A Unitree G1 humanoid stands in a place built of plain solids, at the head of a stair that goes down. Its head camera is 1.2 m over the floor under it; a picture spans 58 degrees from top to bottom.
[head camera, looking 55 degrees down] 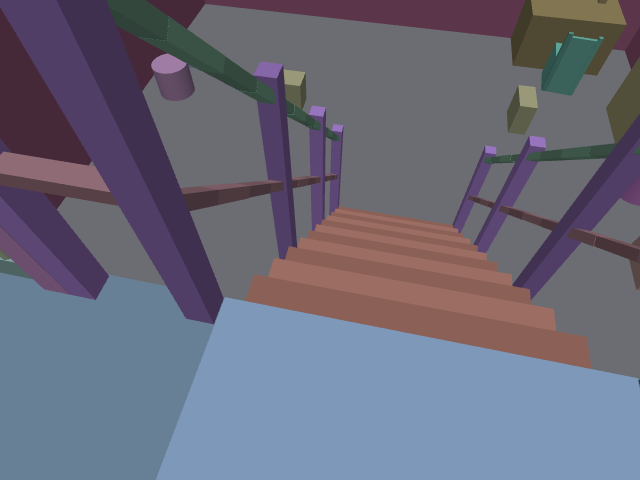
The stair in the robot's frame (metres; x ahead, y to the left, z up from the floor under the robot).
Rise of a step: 0.21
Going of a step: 0.21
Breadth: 1.20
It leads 12 degrees to the right of straight ahead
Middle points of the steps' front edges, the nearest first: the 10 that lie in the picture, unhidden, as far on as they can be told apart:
0.50 -0.29 0.00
0.71 -0.34 -0.21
0.92 -0.38 -0.43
1.13 -0.42 -0.64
1.34 -0.47 -0.85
1.54 -0.51 -1.07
1.75 -0.56 -1.28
1.96 -0.60 -1.50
2.17 -0.65 -1.71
2.38 -0.69 -1.92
